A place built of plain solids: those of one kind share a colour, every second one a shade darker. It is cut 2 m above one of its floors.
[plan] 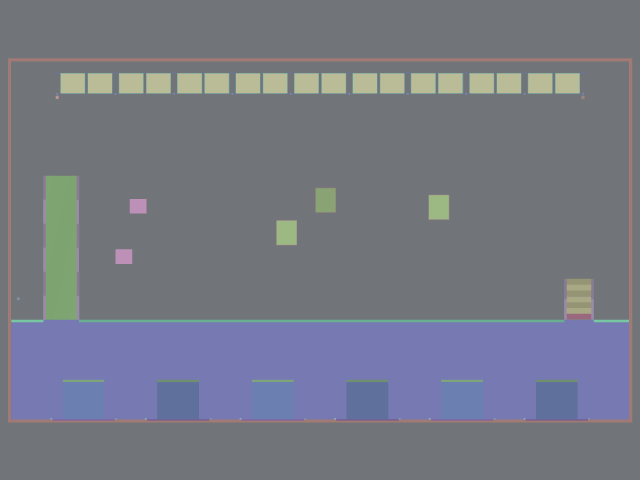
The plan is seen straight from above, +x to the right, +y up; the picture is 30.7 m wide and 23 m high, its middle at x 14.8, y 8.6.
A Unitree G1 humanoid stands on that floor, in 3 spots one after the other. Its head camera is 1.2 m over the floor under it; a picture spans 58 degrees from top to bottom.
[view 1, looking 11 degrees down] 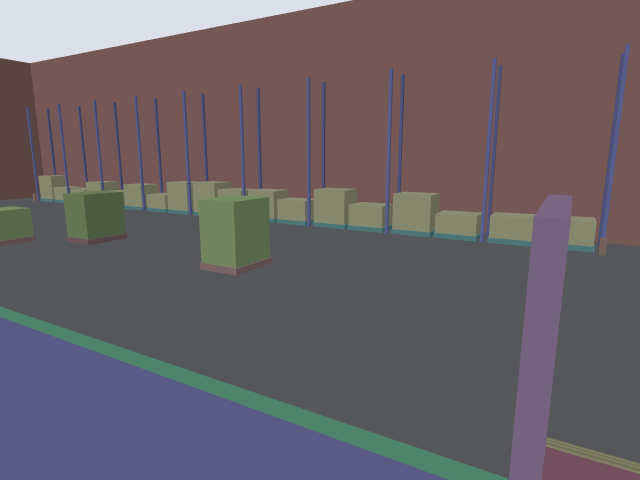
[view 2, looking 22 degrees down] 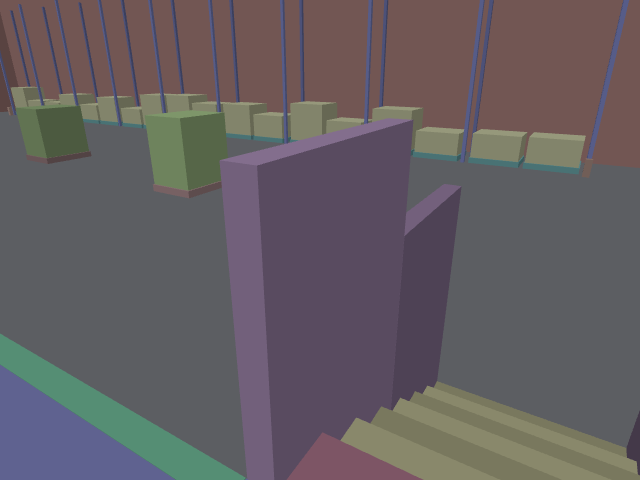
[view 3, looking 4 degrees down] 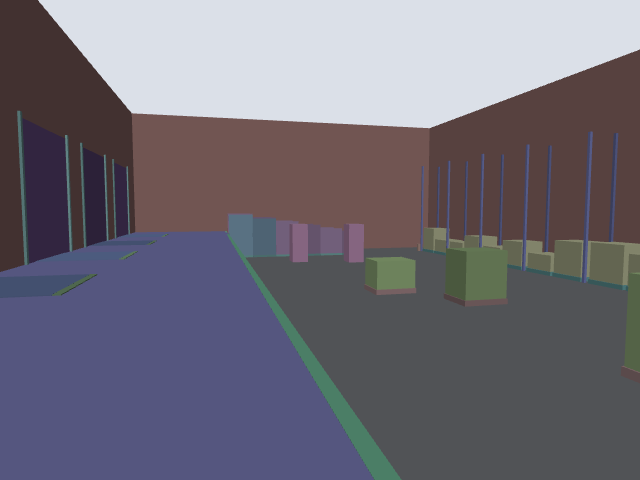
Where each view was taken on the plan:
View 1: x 26.61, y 3.18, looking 120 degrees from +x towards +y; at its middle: ground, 12.31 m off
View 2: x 27.21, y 4.06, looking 121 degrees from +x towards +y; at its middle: dock_south_cheek_whole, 1.24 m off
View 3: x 24.79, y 3.98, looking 166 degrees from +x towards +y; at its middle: dock_south_cheek_whole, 22.25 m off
